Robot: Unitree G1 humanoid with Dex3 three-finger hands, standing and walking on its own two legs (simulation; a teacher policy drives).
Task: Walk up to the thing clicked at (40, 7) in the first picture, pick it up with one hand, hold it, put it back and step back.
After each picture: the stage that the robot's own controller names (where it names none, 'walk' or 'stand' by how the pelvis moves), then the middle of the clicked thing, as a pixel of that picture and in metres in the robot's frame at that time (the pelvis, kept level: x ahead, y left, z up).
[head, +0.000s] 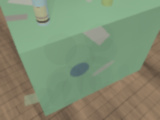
stand; (39, 1) +0.77 +0.24 +0.09
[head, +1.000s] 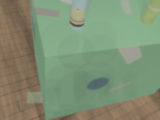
walk; (80, 2) +0.68 +0.03 +0.11
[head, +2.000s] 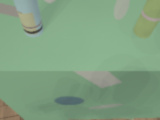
walk; (26, 2) +0.52 +0.22 +0.14
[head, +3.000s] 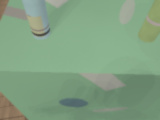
walk; (35, 6) +0.54 +0.19 +0.13
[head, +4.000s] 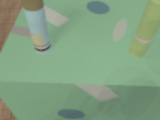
stand; (38, 26) +0.55 +0.20 +0.09
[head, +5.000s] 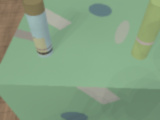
stand; (39, 30) +0.54 +0.20 +0.09
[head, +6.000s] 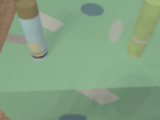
stand; (34, 33) +0.52 +0.21 +0.08
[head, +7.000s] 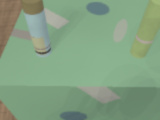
stand; (38, 29) +0.53 +0.20 +0.09
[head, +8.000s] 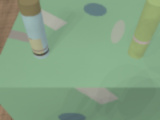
rise first; (36, 31) +0.53 +0.20 +0.09
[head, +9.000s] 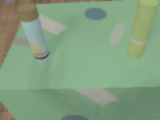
rise first; (35, 35) +0.53 +0.24 +0.09
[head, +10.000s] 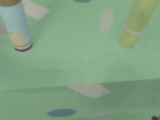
go down; (16, 23) +0.51 +0.21 +0.10
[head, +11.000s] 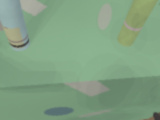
go down; (12, 17) +0.51 +0.22 +0.12
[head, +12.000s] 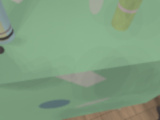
close in; out of the picture +0.51 +0.24 +0.14
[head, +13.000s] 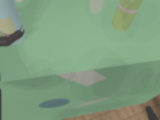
lift; (1, 5) +0.50 +0.20 +0.16
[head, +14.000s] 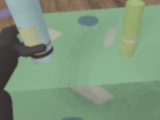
lift; (28, 16) +0.35 +0.14 +0.31
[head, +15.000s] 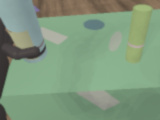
hold; (19, 16) +0.30 +0.15 +0.34
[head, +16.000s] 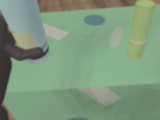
hold; (23, 17) +0.30 +0.14 +0.33
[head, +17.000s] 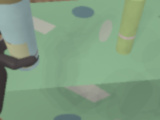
hold; (17, 29) +0.33 +0.16 +0.27
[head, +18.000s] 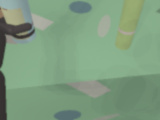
crouch; out of the picture +0.43 +0.18 +0.29
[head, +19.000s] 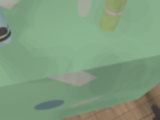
lower; out of the picture +0.50 +0.22 +0.16
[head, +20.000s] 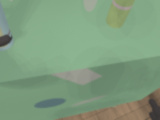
lower; out of the picture +0.49 +0.22 +0.15
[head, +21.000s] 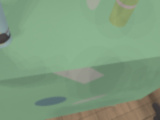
lower; out of the picture +0.49 +0.22 +0.15
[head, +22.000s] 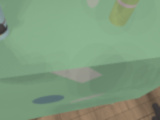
lower; out of the picture +0.51 +0.23 +0.16
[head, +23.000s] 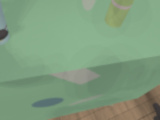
lower; out of the picture +0.50 +0.22 +0.16
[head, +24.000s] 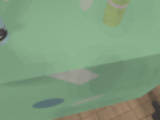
open; out of the picture +0.50 +0.24 +0.15
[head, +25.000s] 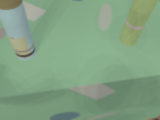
sink last; (17, 27) +0.47 +0.21 +0.13
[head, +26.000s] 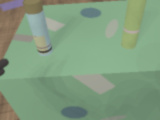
sink last; (39, 29) +0.58 +0.22 +0.12
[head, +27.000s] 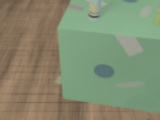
walk; out of the picture +0.92 -0.02 +0.11
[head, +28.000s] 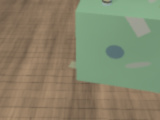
stand; out of the picture +1.12 -0.14 +0.10
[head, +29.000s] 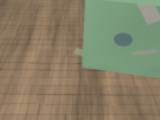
crouch; out of the picture +1.15 -0.22 +0.08
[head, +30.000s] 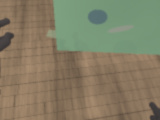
lower; out of the picture +1.15 -0.16 +0.12
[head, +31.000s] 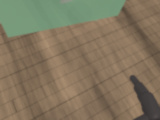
loosen; out of the picture +1.16 -0.07 +0.17
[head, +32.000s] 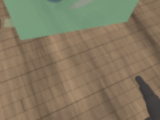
loosen; out of the picture +1.17 -0.08 +0.16
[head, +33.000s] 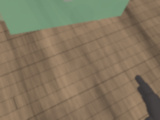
loosen; out of the picture +1.17 -0.07 +0.17
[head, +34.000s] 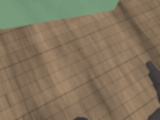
crouch; out of the picture +1.17 -0.08 +0.18
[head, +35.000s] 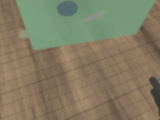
crouch; out of the picture +1.15 -0.09 +0.13
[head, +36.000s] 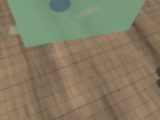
crouch; out of the picture +1.15 -0.08 +0.12
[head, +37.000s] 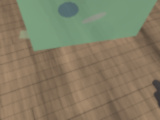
crouch; out of the picture +1.15 -0.10 +0.13
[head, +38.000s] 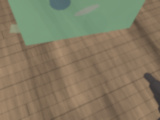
crouch; out of the picture +1.15 -0.08 +0.13
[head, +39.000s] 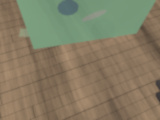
crouch; out of the picture +1.15 -0.09 +0.13
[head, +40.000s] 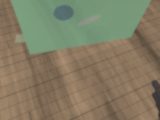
crouch; out of the picture +1.15 -0.09 +0.12
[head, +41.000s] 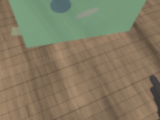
crouch; out of the picture +1.16 -0.08 +0.13
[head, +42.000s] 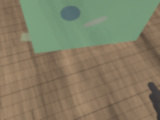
crouch; out of the picture +1.15 -0.10 +0.12
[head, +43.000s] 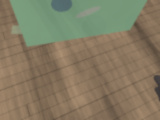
crouch; out of the picture +1.15 -0.08 +0.13
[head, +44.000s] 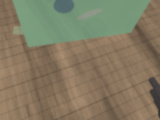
crouch; out of the picture +1.16 -0.08 +0.13
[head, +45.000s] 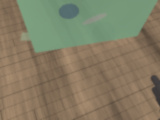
crouch; out of the picture +1.14 -0.09 +0.12
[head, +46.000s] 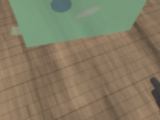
crouch; out of the picture +1.16 -0.07 +0.13
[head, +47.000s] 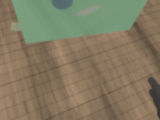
crouch; out of the picture +1.16 -0.08 +0.13
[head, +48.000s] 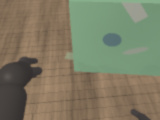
stand; out of the picture +1.13 -0.16 +0.11
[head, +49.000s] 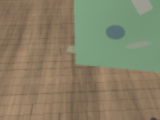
stand; out of the picture +1.17 -0.18 +0.15
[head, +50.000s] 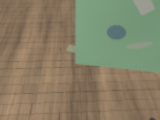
stand; out of the picture +1.16 -0.19 +0.15
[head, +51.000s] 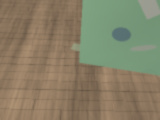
stand; out of the picture +1.16 -0.19 +0.12
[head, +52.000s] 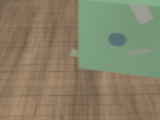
stand; out of the picture +1.16 -0.19 +0.08
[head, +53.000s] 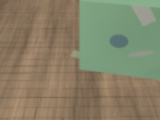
stand; out of the picture +1.14 -0.18 +0.08
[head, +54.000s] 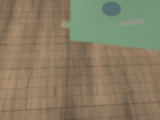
walk; out of the picture +1.25 -0.16 +0.10
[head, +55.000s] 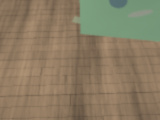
stand; out of the picture +1.38 -0.13 +0.10
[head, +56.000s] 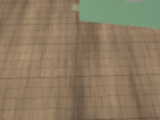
walk; out of the picture +1.50 -0.16 +0.11
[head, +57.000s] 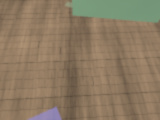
stand; out of the picture +1.75 -0.06 +0.10
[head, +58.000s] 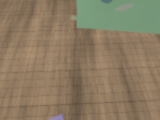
stand; out of the picture +1.78 -0.12 +0.08
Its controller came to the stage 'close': yes
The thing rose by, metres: 0.25
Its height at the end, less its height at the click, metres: +0.00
